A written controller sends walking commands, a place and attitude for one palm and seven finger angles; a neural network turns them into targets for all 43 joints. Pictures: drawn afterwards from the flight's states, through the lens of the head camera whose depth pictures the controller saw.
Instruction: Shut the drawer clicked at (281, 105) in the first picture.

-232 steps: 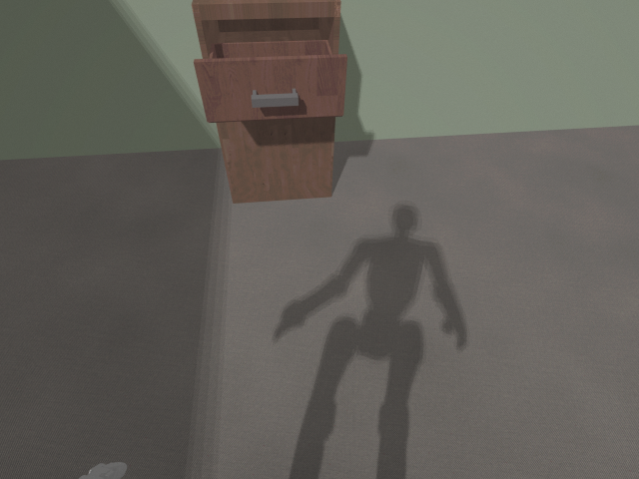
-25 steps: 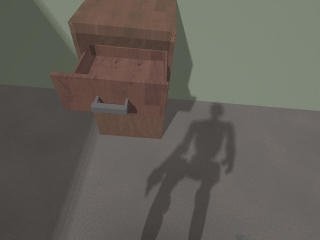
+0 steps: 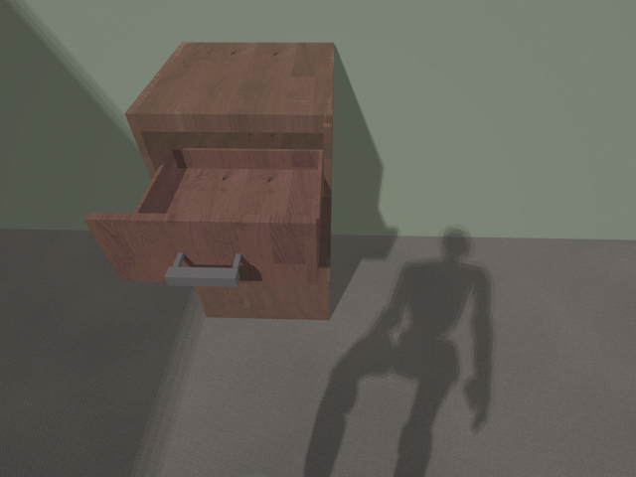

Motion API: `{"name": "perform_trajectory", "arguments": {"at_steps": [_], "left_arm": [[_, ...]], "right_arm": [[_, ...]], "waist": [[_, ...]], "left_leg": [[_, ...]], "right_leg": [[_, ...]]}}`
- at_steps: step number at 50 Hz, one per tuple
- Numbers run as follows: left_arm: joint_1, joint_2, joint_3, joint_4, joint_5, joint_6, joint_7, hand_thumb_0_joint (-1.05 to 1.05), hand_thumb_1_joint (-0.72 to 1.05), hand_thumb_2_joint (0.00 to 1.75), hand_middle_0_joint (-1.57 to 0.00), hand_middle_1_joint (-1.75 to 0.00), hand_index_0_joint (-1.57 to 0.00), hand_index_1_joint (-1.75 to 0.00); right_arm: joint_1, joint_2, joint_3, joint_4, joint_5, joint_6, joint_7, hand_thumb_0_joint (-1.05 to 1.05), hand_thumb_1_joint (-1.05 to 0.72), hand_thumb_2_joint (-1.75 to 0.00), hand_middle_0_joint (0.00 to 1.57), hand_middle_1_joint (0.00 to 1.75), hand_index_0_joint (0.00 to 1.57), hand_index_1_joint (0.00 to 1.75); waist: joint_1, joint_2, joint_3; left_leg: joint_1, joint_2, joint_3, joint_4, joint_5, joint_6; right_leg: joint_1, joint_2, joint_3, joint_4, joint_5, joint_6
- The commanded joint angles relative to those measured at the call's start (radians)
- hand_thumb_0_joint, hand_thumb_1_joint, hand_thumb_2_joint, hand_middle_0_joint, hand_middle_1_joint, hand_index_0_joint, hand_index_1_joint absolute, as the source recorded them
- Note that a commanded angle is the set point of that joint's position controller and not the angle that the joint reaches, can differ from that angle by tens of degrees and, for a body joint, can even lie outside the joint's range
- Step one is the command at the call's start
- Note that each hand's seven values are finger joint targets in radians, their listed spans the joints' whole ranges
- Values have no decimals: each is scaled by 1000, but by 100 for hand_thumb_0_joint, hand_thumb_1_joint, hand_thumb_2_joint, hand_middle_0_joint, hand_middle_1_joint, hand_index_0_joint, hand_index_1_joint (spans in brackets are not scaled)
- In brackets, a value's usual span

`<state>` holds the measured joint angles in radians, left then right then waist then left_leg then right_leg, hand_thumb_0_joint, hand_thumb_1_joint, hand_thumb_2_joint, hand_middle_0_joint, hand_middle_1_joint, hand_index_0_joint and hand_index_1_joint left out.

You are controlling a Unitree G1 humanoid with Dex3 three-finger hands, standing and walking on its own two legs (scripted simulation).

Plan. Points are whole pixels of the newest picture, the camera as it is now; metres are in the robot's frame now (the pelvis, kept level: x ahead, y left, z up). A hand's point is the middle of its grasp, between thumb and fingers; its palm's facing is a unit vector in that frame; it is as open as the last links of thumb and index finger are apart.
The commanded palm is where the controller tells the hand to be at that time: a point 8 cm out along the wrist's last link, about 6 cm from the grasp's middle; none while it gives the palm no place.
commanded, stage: take the last steps up to it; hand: left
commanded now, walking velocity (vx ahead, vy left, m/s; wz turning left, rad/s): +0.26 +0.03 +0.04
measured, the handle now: (205, 267) +0.49 +0.25 -0.08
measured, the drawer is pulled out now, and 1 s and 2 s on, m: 0.30 0.30 0.30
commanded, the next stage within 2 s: come to a stop and stand still in 0.40 s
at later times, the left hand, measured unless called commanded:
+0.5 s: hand out of the picture +0.16 +0.24 -0.18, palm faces +0.04 -0.98 -0.18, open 7.3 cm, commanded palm none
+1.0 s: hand (185, 426) +0.24 +0.24 -0.19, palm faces +0.04 -0.98 -0.20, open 7.3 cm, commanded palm none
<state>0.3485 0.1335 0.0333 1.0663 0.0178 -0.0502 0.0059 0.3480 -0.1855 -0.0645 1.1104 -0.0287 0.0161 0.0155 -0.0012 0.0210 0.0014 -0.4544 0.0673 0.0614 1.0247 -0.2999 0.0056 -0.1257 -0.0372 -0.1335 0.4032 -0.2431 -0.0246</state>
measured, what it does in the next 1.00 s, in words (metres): walks ahead: left foot, then right foot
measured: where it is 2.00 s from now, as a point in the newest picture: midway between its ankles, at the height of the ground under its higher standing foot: outside the picture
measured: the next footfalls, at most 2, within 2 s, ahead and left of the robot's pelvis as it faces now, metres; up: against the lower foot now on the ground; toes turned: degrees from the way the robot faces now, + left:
left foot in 0.26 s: +0.20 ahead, +0.17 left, +0.00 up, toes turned +5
right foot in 0.62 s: +0.24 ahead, -0.08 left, +0.00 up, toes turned -2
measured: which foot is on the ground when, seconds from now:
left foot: up 0.00-0.24, down 0.26-1.00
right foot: down 0.00-0.26, up 0.28-0.60, down 0.62-1.00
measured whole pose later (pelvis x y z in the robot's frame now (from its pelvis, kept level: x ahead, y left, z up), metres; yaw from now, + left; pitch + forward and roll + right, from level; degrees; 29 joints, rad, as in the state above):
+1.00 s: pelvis +0.17 +0.06 -0.01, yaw -1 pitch -1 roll +0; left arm 0.14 0.18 0.05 1.04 0.00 0.04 0.04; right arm 0.23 -0.15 -0.05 1.06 -0.01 0.02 -0.03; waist 0.00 -0.04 0.08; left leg -0.21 0.01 0.11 0.53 -0.30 0.03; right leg -0.33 -0.06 -0.07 0.60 -0.29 -0.01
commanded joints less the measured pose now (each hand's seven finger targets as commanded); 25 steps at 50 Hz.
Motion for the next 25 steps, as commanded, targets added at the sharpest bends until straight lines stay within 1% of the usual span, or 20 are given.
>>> {"name": "perform_trajectory", "arguments": {"at_steps": [1,2,4,5,7,8,9,10,11,12,13,14,15,16,17,18,19,21,23,25], "left_arm": [[63,137,23,-7,4,-29,13,0,90,90,-20,-30,-20,-30],[76,136,23,1,5,-29,13,0,90,90,-20,-30,-20,-30],[83,153,28,13,8,-30,13,0,90,90,-20,-30,-20,-30],[88,157,30,18,8,-29,13,0,90,90,-20,-30,-20,-30],[97,159,33,30,9,-24,15,0,90,90,-20,-30,-20,-30],[91,157,35,32,12,-19,16,0,90,90,-20,-30,-20,-30],[83,156,38,33,10,-13,16,0,90,90,-20,-30,-20,-30],[77,151,38,33,6,-8,16,0,90,90,-20,-30,-20,-30],[90,120,31,33,3,-2,14,0,90,90,-20,-30,-20,-30],[124,68,25,18,-6,2,9,0,90,90,-20,-30,-20,-30],[97,58,18,-19,-2,3,7,0,90,90,-20,-30,-20,-30],[60,65,19,-25,3,6,12,0,90,90,-20,-30,-20,-30],[17,59,20,-25,2,7,7,0,90,90,-20,-30,-20,-30],[-8,69,25,-18,5,11,-1,0,90,90,-20,-30,-20,-30],[0,61,25,-9,9,17,-7,0,90,90,-20,-30,-20,-30],[25,49,21,1,9,21,-9,0,90,90,-20,-30,-20,-30],[47,36,21,5,9,29,-7,0,90,90,-20,-30,-20,-30],[45,32,18,1,9,39,-7,0,90,90,-20,-30,-20,-30],[0,36,16,-18,8,41,-5,0,90,90,-20,-30,-20,-30],[-36,35,13,-37,9,44,-5,0,90,90,-20,-30,-20,-30]], "right_arm": [[-62,-15,-2,-91,6,-25,10,0,-90,-90,20,30,20,30],[-90,-17,-2,-101,7,-27,12,0,-90,-90,20,30,20,30],[-128,-7,0,-120,9,-35,17,0,-90,-90,20,30,20,30],[-144,0,2,-126,9,-39,19,0,-90,-90,20,30,20,30],[-170,1,5,-136,11,-48,19,0,-90,-90,20,30,20,30],[-155,1,3,-135,11,-53,17,0,-90,-90,20,30,20,30],[-124,-8,4,-123,9,-57,13,0,-90,-90,20,30,20,30],[-52,-25,2,-98,6,-64,6,0,-90,-90,20,30,20,30],[51,-76,-8,-65,2,-71,-4,0,-90,-90,20,30,20,30],[152,-179,-31,-45,-10,-78,-19,0,-90,-90,20,30,20,30],[228,-248,-36,-40,1,-67,-26,0,-90,-90,20,30,20,30],[163,-218,-30,-44,1,-64,-33,0,-90,-90,20,30,20,30],[80,-177,-23,-66,4,-64,-35,0,-90,-90,20,30,20,30],[17,-119,-10,-82,5,-66,-36,0,-90,-90,20,30,20,30],[-24,-87,2,-89,4,-71,-37,0,-90,-90,20,30,20,30],[-44,-70,8,-88,6,-80,-40,0,-90,-90,20,30,20,30],[-54,-67,5,-91,5,-83,-41,0,-90,-90,20,30,20,30],[-55,-75,5,-89,7,-82,-41,0,-90,-90,20,30,20,30],[-43,-77,4,-81,6,-79,-41,0,-90,-90,20,30,20,30],[-43,-89,1,-75,3,-70,-38,0,-90,-90,20,30,20,30]], "waist": [[1,-153,141],[11,-146,150],[17,-125,141],[23,-142,137],[34,-164,132],[22,-176,132],[7,-147,122],[-26,-109,92],[-63,-7,34],[-85,220,-49],[-97,282,-75],[-86,213,-65],[-67,208,-4],[-50,153,61],[-21,113,87],[0,87,70],[14,87,52],[16,85,22],[7,80,40],[3,87,53]], "left_leg": [[-114,52,5,-74,90,-23],[-106,52,13,-117,93,-25],[-84,49,29,-221,94,-23],[-63,38,42,-263,95,-21],[0,27,49,-329,81,-10],[52,23,51,-371,74,-6],[123,2,73,-432,92,-4],[251,-12,82,-504,125,-2],[409,16,42,-558,121,9],[555,241,-245,-644,122,82],[563,387,-463,-751,150,161],[477,389,-442,-798,-14,183],[384,359,-393,-821,-92,188],[287,323,-329,-849,-113,177],[220,284,-249,-857,-58,153],[194,262,-196,-854,30,147],[192,248,-143,-848,99,148],[217,228,-95,-840,153,155],[217,230,-93,-842,158,164],[210,230,-91,-839,115,169]], "right_leg": [[-69,-245,162,-290,-15,-106],[-70,-243,163,-288,-12,-109],[-46,-249,147,-264,27,-115],[-38,-242,131,-249,45,-110],[-39,-246,129,-208,76,-104],[-54,-248,131,-179,79,-96],[-61,-224,106,-134,88,-80],[-100,-193,81,-39,99,-63],[-151,-145,48,143,112,-40],[-315,-37,-27,402,-131,6],[-412,28,6,643,-378,16],[-438,-10,74,758,-362,-1],[-476,-48,90,813,-280,0],[-468,-77,106,812,-207,5],[-424,-91,109,768,-162,10],[-376,-89,103,728,-134,14],[-350,-88,95,683,-119,21],[-320,-79,79,577,-105,29],[-306,-76,73,477,-97,32],[-276,-66,63,391,-92,36]]}}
